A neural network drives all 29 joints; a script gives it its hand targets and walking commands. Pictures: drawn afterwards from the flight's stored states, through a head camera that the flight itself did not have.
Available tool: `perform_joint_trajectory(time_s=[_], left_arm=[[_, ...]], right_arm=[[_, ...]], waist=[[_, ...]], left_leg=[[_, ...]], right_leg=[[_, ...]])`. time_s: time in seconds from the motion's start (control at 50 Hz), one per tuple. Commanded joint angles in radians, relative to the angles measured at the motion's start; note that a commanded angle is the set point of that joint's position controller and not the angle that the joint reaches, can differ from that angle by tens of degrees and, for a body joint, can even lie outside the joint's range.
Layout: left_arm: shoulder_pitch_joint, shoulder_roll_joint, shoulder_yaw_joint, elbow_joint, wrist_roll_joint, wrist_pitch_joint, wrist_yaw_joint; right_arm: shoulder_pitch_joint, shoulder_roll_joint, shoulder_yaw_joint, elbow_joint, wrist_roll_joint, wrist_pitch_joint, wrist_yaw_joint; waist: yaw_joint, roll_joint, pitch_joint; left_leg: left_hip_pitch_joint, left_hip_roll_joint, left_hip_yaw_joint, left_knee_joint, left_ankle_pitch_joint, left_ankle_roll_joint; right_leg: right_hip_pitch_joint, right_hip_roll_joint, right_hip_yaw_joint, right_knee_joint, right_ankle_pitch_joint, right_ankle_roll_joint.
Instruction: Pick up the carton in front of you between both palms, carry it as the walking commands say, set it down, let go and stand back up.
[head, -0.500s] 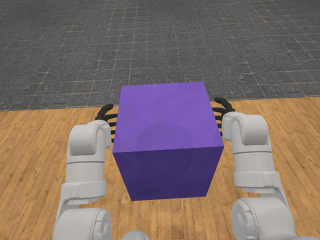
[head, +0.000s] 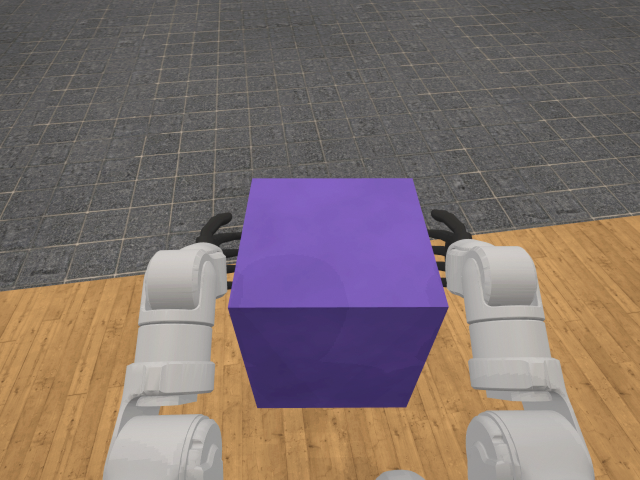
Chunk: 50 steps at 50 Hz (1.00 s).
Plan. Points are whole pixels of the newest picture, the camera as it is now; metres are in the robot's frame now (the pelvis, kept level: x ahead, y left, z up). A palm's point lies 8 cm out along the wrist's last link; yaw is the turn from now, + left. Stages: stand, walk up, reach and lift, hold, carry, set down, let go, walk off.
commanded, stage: carry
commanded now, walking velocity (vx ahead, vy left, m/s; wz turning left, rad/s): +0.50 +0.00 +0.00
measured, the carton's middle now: (332, 297) +0.35 -0.01 +0.01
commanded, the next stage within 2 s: none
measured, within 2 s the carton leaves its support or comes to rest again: neither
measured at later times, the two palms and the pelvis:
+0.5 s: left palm (237, 136) +0.65 +0.13 +0.07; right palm (406, 122) +0.67 -0.17 +0.07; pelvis +0.31 -0.04 -0.05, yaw +2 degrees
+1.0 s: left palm (238, 69) +0.96 +0.16 +0.03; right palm (366, 62) +0.97 -0.14 +0.03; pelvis +0.61 +0.00 -0.09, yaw +0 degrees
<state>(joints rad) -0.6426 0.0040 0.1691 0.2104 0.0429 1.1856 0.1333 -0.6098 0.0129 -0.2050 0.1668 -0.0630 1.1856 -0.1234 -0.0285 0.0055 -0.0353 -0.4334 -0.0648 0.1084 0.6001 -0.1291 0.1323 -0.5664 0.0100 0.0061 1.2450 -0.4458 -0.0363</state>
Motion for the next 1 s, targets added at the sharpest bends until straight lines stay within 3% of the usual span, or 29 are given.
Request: perform_joint_trajectory(time_s=[0.0,0.06,0.1,0.18,0.24,0.28,0.32,0.34,0.36,0.38,0.4,0.42,0.44,0.46,0.52,0.6,0.64,0.7,0.8,0.84,0.86,0.88,0.9,0.92,0.94,0.96,0.98], left_arm=[[-0.735,-1.163,-0.595,-0.224,-0.406,-0.059,-0.198],[-0.669,-1.143,-0.61,-0.229,-0.371,-0.067,-0.18],[-0.659,-1.123,-0.622,-0.246,-0.357,-0.071,-0.175],[-0.673,-1.063,-0.64,-0.289,-0.344,-0.06,-0.168],[-0.635,-1.011,-0.625,-0.251,-0.324,-0.035,-0.175],[-0.612,-0.983,-0.599,-0.202,-0.313,-0.021,-0.187],[-0.594,-0.957,-0.561,-0.148,-0.304,-0.012,-0.199],[-0.606,-0.943,-0.538,-0.13,-0.303,-0.01,-0.207],[-0.605,-0.933,-0.508,-0.098,-0.302,-0.006,-0.215],[-0.634,-0.898,-0.49,-0.072,-0.299,-0.001,-0.216],[-0.607,-0.963,-0.503,-0.047,-0.328,-0.003,-0.225],[-0.656,-1.018,-0.517,-0.089,-0.363,-0.009,-0.236],[-0.744,-1.074,-0.544,-0.135,-0.408,-0.013,-0.247],[-0.823,-1.12,-0.572,-0.176,-0.45,-0.018,-0.254],[-0.896,-1.185,-0.608,-0.248,-0.509,-0.029,-0.257],[-0.825,-1.173,-0.611,-0.267,-0.508,-0.033,-0.256],[-0.799,-1.153,-0.617,-0.282,-0.5,-0.034,-0.257],[-0.77,-1.114,-0.63,-0.297,-0.487,-0.029,-0.255],[-0.67,-1.076,-0.622,-0.191,-0.443,-0.022,-0.261],[-0.662,-1.078,-0.612,-0.142,-0.439,-0.026,-0.269],[-0.663,-1.083,-0.608,-0.119,-0.442,-0.028,-0.274],[-0.677,-1.09,-0.605,-0.1,-0.446,-0.031,-0.279],[-0.692,-1.095,-0.603,-0.085,-0.443,-0.036,-0.283],[-0.7,-1.1,-0.599,-0.069,-0.437,-0.04,-0.286],[-0.726,-1.132,-0.571,-0.033,-0.446,-0.032,-0.283],[-0.722,-1.13,-0.571,-0.037,-0.437,-0.031,-0.277],[-0.771,-1.144,-0.579,-0.067,-0.435,-0.041,-0.271]], right_arm=[[-0.84,1.164,0.663,-0.211,0.508,-0.046,0.249],[-0.769,1.146,0.674,-0.21,0.508,-0.05,0.255],[-0.753,1.133,0.685,-0.22,0.509,-0.054,0.26],[-0.744,1.087,0.698,-0.243,0.51,-0.048,0.259],[-0.685,1.045,0.685,-0.186,0.488,-0.035,0.257],[-0.677,1.03,0.673,-0.133,0.476,-0.03,0.259],[-0.699,1.026,0.66,-0.082,0.473,-0.025,0.263],[-0.717,1.028,0.655,-0.062,0.473,-0.024,0.263],[-0.737,1.029,0.641,-0.048,0.462,-0.021,0.261],[-0.732,1.058,0.61,0.0,0.46,-0.008,0.255],[-0.76,1.03,0.602,-0.03,0.453,-0.004,0.247],[-0.795,1.059,0.598,-0.048,0.452,-0.006,0.241],[-0.82,1.083,0.59,-0.069,0.445,-0.012,0.233],[-0.827,1.099,0.58,-0.087,0.432,-0.017,0.223],[-0.796,1.122,0.581,-0.121,0.404,-0.027,0.198],[-0.729,1.11,0.604,-0.145,0.375,-0.037,0.174],[-0.719,1.095,0.624,-0.171,0.37,-0.04,0.168],[-0.717,1.063,0.65,-0.204,0.37,-0.036,0.164],[-0.661,1.016,0.641,-0.135,0.343,-0.016,0.184],[-0.646,1.006,0.618,-0.089,0.332,-0.011,0.196],[-0.634,0.999,0.601,-0.064,0.325,-0.011,0.201],[-0.619,0.997,0.581,-0.038,0.314,-0.014,0.207],[-0.612,0.986,0.555,-0.02,0.305,-0.017,0.213],[-0.603,0.968,0.531,0.005,0.305,-0.019,0.219],[-0.624,0.931,0.497,0.041,0.28,-0.021,0.22],[-0.588,0.987,0.508,0.077,0.306,-0.026,0.228],[-0.642,1.048,0.54,0.029,0.345,-0.038,0.239]], waist=[[0.0,0.075,-0.467],[-0.034,0.093,-0.487],[-0.05,0.103,-0.483],[-0.071,0.097,-0.431],[-0.087,0.102,-0.393],[-0.061,0.104,-0.379],[0.024,0.083,-0.411],[0.072,0.026,-0.441],[0.064,-0.113,-0.468],[0.079,-0.323,-0.59],[0.1,-0.252,-0.602],[0.101,-0.166,-0.522],[0.079,-0.058,-0.471],[0.064,-0.037,-0.43],[0.048,-0.072,-0.436],[0.079,-0.107,-0.474],[0.093,-0.109,-0.476],[0.109,-0.097,-0.45],[0.147,-0.099,-0.386],[0.135,-0.114,-0.371],[0.107,-0.123,-0.388],[0.057,-0.11,-0.417],[0.012,-0.063,-0.444],[0.004,0.071,-0.481],[-0.02,0.27,-0.576],[-0.035,0.212,-0.599],[-0.04,0.137,-0.526]], left_leg=[[0.433,0.293,-0.391,-0.191,0.287,0.072],[0.557,0.277,-0.33,-0.131,0.582,0.047],[0.615,0.256,-0.301,-0.11,0.669,0.033],[0.644,0.194,-0.244,-0.086,0.706,0.026],[0.633,0.156,-0.195,-0.04,0.67,0.016],[0.557,0.159,-0.167,0.026,0.632,-0.001],[0.448,0.15,-0.108,0.22,0.639,-0.036],[0.291,0.122,-0.079,0.394,0.407,-0.057],[0.052,0.06,-0.047,0.534,-0.196,-0.071],[-0.262,-0.05,-0.105,0.843,-0.526,-0.129],[-0.323,0.0,-0.142,0.87,-0.475,-0.088],[-0.342,0.029,-0.147,0.831,-0.417,-0.077],[-0.323,0.054,-0.152,0.758,-0.365,-0.078],[-0.291,0.074,-0.154,0.692,-0.325,-0.082],[-0.215,0.087,-0.127,0.564,-0.259,-0.108],[-0.342,0.105,-0.092,0.453,-0.123,-0.116],[-0.381,0.103,-0.078,0.403,-0.045,-0.11],[-0.393,0.081,-0.053,0.28,0.058,-0.101],[-0.287,0.01,0.015,-0.082,0.254,-0.081],[-0.12,0.0,0.024,-0.187,0.334,-0.055],[-0.003,-0.004,0.035,-0.212,0.35,-0.049],[0.147,0.018,0.04,-0.26,0.399,-0.045],[0.345,0.096,-0.026,-0.209,0.476,-0.041],[0.564,0.276,-0.236,-0.026,0.855,-0.029],[0.853,0.479,-0.6,-0.008,0.803,0.201],[0.803,0.469,-0.695,-0.089,0.33,0.241],[0.678,0.398,-0.636,-0.155,0.103,0.195]], right_leg=[[-0.132,-0.047,0.006,-0.102,0.08,0.012],[-0.229,-0.047,-0.022,-0.186,0.175,0.022],[-0.274,-0.041,-0.038,-0.238,0.25,0.018],[-0.249,0.001,-0.084,-0.457,0.407,-0.003],[-0.142,0.041,-0.123,-0.689,0.548,-0.021],[0.035,0.046,-0.119,-0.805,0.64,-0.049],[0.304,0.044,-0.135,-0.889,0.698,-0.062],[0.505,-0.038,-0.067,-0.84,0.793,-0.062],[0.711,-0.222,0.149,-0.638,1.173,-0.073],[0.987,-0.425,0.513,-0.642,1.076,-0.296],[0.936,-0.391,0.595,-0.735,0.63,-0.315],[0.815,-0.331,0.55,-0.787,0.423,-0.275],[0.705,-0.297,0.493,-0.817,0.38,-0.233],[0.611,-0.276,0.439,-0.839,0.418,-0.213],[0.519,-0.251,0.335,-0.867,0.5,-0.145],[0.679,-0.215,0.217,-0.793,0.863,-0.126],[0.734,-0.197,0.182,-0.772,0.97,-0.119],[0.774,-0.159,0.143,-0.759,1.016,-0.115],[0.8,-0.095,0.081,-0.687,1.003,-0.105],[0.722,-0.094,0.057,-0.616,0.969,-0.093],[0.684,-0.095,0.043,-0.54,0.992,-0.08],[0.623,-0.087,-0.001,-0.412,0.966,-0.055],[0.462,-0.065,-0.03,-0.245,0.774,-0.031],[0.205,-0.002,-0.058,-0.087,0.195,-0.01],[-0.128,0.113,0.003,0.199,-0.202,0.049],[-0.198,0.065,0.044,0.262,-0.155,0.014],[-0.219,0.026,0.046,0.209,-0.101,-0.007]])
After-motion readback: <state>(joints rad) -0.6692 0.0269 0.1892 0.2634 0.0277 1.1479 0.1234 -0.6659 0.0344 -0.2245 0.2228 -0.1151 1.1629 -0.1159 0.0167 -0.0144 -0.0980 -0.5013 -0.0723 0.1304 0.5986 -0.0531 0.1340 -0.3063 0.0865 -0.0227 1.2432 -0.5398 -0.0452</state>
